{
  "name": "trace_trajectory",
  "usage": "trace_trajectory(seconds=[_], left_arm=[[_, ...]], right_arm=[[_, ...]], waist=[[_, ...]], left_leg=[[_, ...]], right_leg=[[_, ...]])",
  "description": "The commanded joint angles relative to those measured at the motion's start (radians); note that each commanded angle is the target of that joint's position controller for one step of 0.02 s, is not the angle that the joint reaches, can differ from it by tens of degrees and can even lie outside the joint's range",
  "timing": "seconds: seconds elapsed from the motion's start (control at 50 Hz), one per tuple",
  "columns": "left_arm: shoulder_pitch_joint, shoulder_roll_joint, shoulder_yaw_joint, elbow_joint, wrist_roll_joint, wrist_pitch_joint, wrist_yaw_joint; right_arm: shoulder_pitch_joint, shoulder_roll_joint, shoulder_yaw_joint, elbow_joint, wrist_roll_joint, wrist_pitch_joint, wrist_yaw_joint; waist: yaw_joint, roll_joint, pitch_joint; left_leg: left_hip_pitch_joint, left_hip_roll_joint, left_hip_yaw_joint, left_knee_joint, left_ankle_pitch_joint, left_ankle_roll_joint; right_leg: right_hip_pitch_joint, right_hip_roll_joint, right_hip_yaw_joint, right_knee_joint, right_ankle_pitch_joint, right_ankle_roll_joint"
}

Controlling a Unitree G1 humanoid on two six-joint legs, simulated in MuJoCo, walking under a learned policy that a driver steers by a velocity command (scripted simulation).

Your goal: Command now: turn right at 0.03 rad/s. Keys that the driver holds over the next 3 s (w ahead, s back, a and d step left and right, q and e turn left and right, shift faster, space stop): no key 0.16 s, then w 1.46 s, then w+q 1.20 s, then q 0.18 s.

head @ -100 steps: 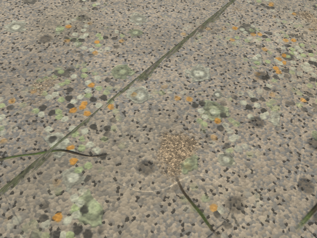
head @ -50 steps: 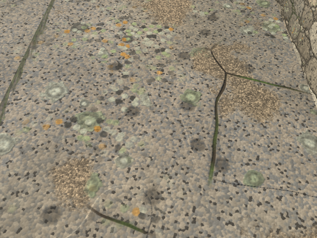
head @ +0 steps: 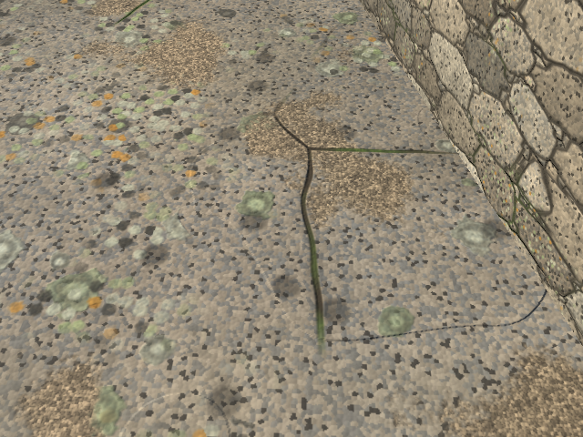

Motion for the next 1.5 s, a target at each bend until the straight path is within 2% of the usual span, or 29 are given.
trace_trajectory(seconds=[0.02,0.16,0.22,0.26,0.32,0.42,0.46,0.48,0.5,0.52,0.54,0.58,0.64,0.76,0.84,0.9,0.94,0.96,0.98,1.0,1.02,1.04,1.08,1.14,1.2,1.3,1.4,1.46,1.5], left_arm=[[0.012,0.093,0.014,0.002,-0.001,-0.009,0.006],[0.023,0.084,0.005,0.068,-0.002,-0.008,0.011],[0.031,0.087,0.008,0.073,0.007,-0.004,0.01],[-0.013,0.074,0.008,0.046,0.024,-0.008,-0.003],[-0.063,0.06,0.006,0.008,0.03,-0.035,-0.022],[-0.04,0.044,0.013,-0.007,0.013,-0.07,-0.043],[0.078,0.026,0.017,0.033,0.009,-0.072,-0.037],[0.156,0.045,0.026,0.059,0.012,-0.076,-0.029],[0.263,0.104,0.041,0.079,0.024,-0.085,-0.019],[0.381,0.209,0.065,0.096,0.018,-0.085,-0.016],[0.337,0.184,0.063,0.107,0.017,-0.077,-0.014],[0.175,0.106,0.045,0.045,0.011,-0.094,-0.026],[0.188,0.059,0.028,0.05,0.006,-0.118,-0.02],[0.291,0.042,0.017,0.09,0.006,-0.12,-0.014],[0.311,0.055,0.017,0.101,0.009,-0.12,-0.008],[0.274,0.076,0.023,0.1,0.009,-0.122,-0.004],[0.243,0.097,0.031,0.094,0.01,-0.114,-0.003],[0.235,0.093,0.029,0.085,0.007,-0.113,-0.006],[0.298,0.009,0.012,0.056,-0.008,-0.111,-0.015],[0.355,0.008,0.024,0.067,-0.015,-0.11,-0.024],[0.26,0.06,0.038,0.043,0.005,-0.106,-0.022],[0.175,0.058,0.039,0.019,0.012,-0.111,-0.028],[0.144,0.023,0.039,0.009,0.024,-0.099,-0.034],[0.152,-0.014,0.036,0.007,0.032,-0.068,-0.047],[0.014,-0.001,0.038,-0.047,0.032,-0.056,-0.053],[-0.195,-0.02,0.024,-0.122,0.015,-0.062,-0.059],[-0.304,-0.008,0.023,-0.17,0.013,-0.07,-0.054],[-0.219,0.018,0.037,-0.158,0.013,-0.084,-0.044],[0.066,0.063,0.064,-0.068,0.024,-0.102,-0.027]], right_arm=[[0.015,-0.118,-0.022,-0.007,0.0,-0.011,-0.004],[0.036,-0.103,-0.011,0.063,0.0,-0.011,-0.006],[0.072,-0.149,-0.03,0.087,-0.004,0.0,-0.002],[0.148,-0.173,-0.044,0.112,-0.005,0.01,0.0],[0.183,-0.158,-0.054,0.129,-0.015,-0.008,0.002],[0.14,-0.155,-0.065,0.125,-0.005,-0.041,0.011],[0.112,-0.153,-0.068,0.117,0.001,-0.039,0.015],[0.11,-0.133,-0.063,0.11,-0.004,-0.043,0.017],[0.078,-0.077,-0.047,0.084,-0.011,-0.051,0.023],[0.056,-0.012,-0.029,0.038,-0.008,-0.06,0.031],[0.041,-0.101,-0.05,0.033,-0.03,-0.057,0.035],[0.041,-0.078,-0.047,0.05,-0.021,-0.068,0.056],[0.045,-0.072,-0.049,0.063,-0.031,-0.061,0.066],[-0.18,-0.035,-0.034,-0.032,-0.022,-0.043,0.064],[-0.283,-0.023,-0.021,-0.082,-0.011,-0.045,0.059],[-0.206,-0.057,-0.034,-0.076,-0.01,-0.052,0.044],[0.046,-0.098,-0.06,0.004,-0.009,-0.066,0.029],[0.201,-0.134,-0.077,0.051,-0.023,-0.074,0.017],[0.325,-0.234,-0.102,0.066,-0.047,-0.076,0.009],[0.289,-0.236,-0.107,0.068,-0.024,-0.062,0.024],[0.152,-0.193,-0.1,0.047,0.001,-0.06,0.029],[0.068,-0.116,-0.081,0.028,0.006,-0.068,0.033],[0.046,-0.042,-0.057,0.05,-0.003,-0.087,0.03],[0.123,-0.044,-0.052,0.091,-0.005,-0.112,0.026],[0.183,-0.07,-0.054,0.108,-0.001,-0.115,0.024],[0.277,-0.059,-0.044,0.128,0.002,-0.112,0.021],[0.351,-0.067,-0.044,0.158,-0.012,-0.104,0.007],[0.314,-0.089,-0.05,0.159,-0.019,-0.1,-0.001],[0.282,-0.097,-0.051,0.153,-0.011,-0.095,0.002]], waist=[[-0.007,0.002,-0.01],[-0.005,0.009,-0.001],[-0.019,0.066,0.006],[-0.049,0.135,0.078],[-0.049,0.109,0.132],[-0.005,0.111,0.079],[0.047,0.084,0.068],[0.074,0.038,0.049],[0.121,-0.125,0.026],[0.139,-0.311,-0.015],[0.092,-0.179,0.061],[0.014,-0.062,0.116],[-0.009,-0.056,0.063],[0.023,-0.069,0.094],[0.039,-0.091,0.109],[-0.016,-0.094,0.062],[-0.121,-0.083,-0.073],[-0.181,-0.058,-0.153],[-0.166,0.106,-0.281],[-0.117,0.21,-0.343],[-0.069,0.097,-0.17],[-0.054,0.032,-0.057],[0.006,0.013,0.028],[0.036,0.031,0.024],[0.019,0.036,0.06],[-0.039,0.052,0.074],[-0.071,0.066,0.078],[-0.012,0.082,0.035],[0.108,0.061,-0.108]], left_leg=[[0.022,0.135,-0.131,-0.076,0.122,0.024],[0.014,0.129,-0.131,-0.085,0.112,0.023],[0.004,0.12,-0.183,-0.121,-0.331,0.062],[-0.009,0.23,-0.353,-0.227,-0.608,0.148],[-0.022,0.353,-0.48,-0.31,-0.545,0.226],[-0.072,0.238,-0.256,-0.244,-0.305,0.165],[-0.226,0.192,-0.187,-0.148,-0.325,0.141],[-0.324,0.158,-0.155,-0.051,-0.344,0.122],[-0.436,0.076,-0.054,0.204,-0.312,0.085],[-0.609,-0.035,0.06,0.499,-0.356,0.053],[-0.638,0.023,-0.019,0.658,-0.327,0.07],[-0.611,0.097,-0.052,0.69,-0.128,0.065],[-0.552,0.114,-0.004,0.664,-0.006,0.022],[-0.597,0.094,0.075,0.493,0.08,-0.023],[-0.478,0.056,0.115,0.271,0.141,0.006],[-0.327,0.01,0.125,0.202,0.108,0.066],[-0.07,-0.036,0.123,0.135,0.096,0.105],[0.158,0.034,0.054,0.104,0.081,0.132],[0.404,0.319,-0.316,0.077,-0.084,0.205],[0.472,0.448,-0.745,-0.105,-0.155,0.312],[0.323,0.406,-0.628,-0.145,-0.264,0.282],[0.165,0.372,-0.487,-0.181,-0.233,0.259],[-0.028,0.288,-0.309,-0.227,-0.031,0.201],[-0.074,0.243,-0.185,-0.245,0.155,0.187],[-0.041,0.22,-0.125,-0.28,0.2,0.181],[0.039,0.182,-0.047,-0.266,0.381,0.138],[0.224,0.231,-0.047,-0.205,0.529,0.147],[0.272,0.249,-0.026,-0.062,0.83,0.129],[0.182,0.206,0.015,0.258,0.845,0.099]], right_leg=[[-0.035,-0.109,0.088,-0.05,0.134,-0.015],[-0.028,-0.118,0.082,-0.053,0.132,-0.017],[-0.111,-0.045,0.02,0.048,-0.193,-0.043],[-0.267,-0.006,-0.058,0.209,-0.296,-0.052],[-0.38,-0.084,-0.096,0.421,-0.255,-0.042],[-0.211,-0.073,-0.167,0.251,-0.176,-0.039],[0.031,-0.03,-0.218,0.097,-0.055,-0.042],[0.169,-0.033,-0.184,0.058,-0.094,-0.047],[0.272,-0.209,0.065,-0.085,-0.285,-0.071],[0.326,-0.442,0.499,-0.268,-0.61,-0.165],[0.216,-0.473,0.549,-0.268,-0.659,-0.217],[0.112,-0.368,0.346,-0.262,-0.425,-0.179],[0.135,-0.282,0.138,-0.254,-0.017,-0.147],[0.137,-0.244,-0.005,-0.228,0.385,-0.163],[0.14,-0.25,-0.043,-0.226,0.513,-0.159],[0.198,-0.274,-0.072,-0.113,0.821,-0.137],[0.206,-0.256,-0.101,0.18,0.959,-0.11],[0.068,-0.221,-0.118,0.402,0.761,-0.098],[-0.19,-0.116,-0.17,0.756,0.247,-0.073],[-0.421,0.029,-0.086,1.016,-0.306,-0.064],[-0.508,-0.058,-0.038,1.042,-0.217,-0.081],[-0.506,-0.1,-0.049,0.991,-0.128,-0.084],[-0.409,-0.156,-0.051,0.87,-0.075,-0.074],[-0.374,-0.167,-0.082,0.792,-0.051,-0.046],[-0.488,-0.189,-0.117,0.676,0.052,-0.018],[-0.495,-0.159,-0.179,0.383,0.212,0.001],[-0.508,-0.121,-0.199,0.245,0.176,-0.033],[-0.357,-0.065,-0.215,0.182,0.05,-0.082],[-0.009,-0.043,-0.208,0.088,0.087,-0.134]])
Next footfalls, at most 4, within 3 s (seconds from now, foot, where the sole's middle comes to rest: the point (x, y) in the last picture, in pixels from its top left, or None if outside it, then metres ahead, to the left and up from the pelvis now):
0.50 right None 0.12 -0.13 -0.78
0.96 left None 0.46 0.03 -0.78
1.50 right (353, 341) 0.77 -0.13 -0.78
2.06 left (283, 257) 1.04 0.05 -0.78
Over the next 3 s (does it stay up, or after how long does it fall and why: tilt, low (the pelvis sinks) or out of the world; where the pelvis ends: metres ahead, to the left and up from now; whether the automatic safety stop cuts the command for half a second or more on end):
stays up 1.37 0.13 -0.01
